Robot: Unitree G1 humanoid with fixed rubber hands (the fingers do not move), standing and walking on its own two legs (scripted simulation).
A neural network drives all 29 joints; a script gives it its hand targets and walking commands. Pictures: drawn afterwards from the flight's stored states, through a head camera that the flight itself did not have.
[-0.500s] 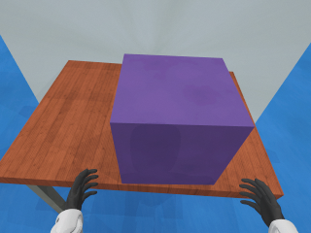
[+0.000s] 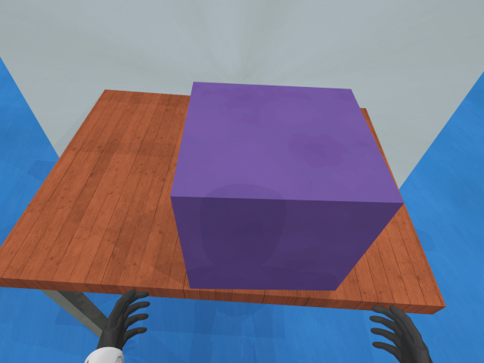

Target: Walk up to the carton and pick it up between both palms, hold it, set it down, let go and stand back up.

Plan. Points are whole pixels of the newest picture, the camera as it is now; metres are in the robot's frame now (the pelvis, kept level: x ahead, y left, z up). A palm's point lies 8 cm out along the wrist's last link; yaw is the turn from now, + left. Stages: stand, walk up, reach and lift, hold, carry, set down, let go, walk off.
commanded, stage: set down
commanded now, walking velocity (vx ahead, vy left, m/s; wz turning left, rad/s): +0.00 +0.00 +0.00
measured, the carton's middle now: (268, 191) +0.40 -0.02 +0.05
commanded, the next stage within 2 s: let go in 0.30 s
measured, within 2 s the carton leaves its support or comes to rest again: neither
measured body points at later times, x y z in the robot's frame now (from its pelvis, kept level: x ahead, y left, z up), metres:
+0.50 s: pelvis +0.01 +0.01 +0.00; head +0.03 +0.02 +0.45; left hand +0.17 +0.24 -0.08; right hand +0.17 -0.25 -0.08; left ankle -0.02 +0.14 -0.75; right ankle -0.01 -0.13 -0.75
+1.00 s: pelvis +0.01 +0.01 +0.00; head +0.00 +0.02 +0.45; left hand +0.14 +0.29 -0.09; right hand +0.16 -0.25 -0.09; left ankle -0.02 +0.14 -0.75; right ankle -0.01 -0.13 -0.75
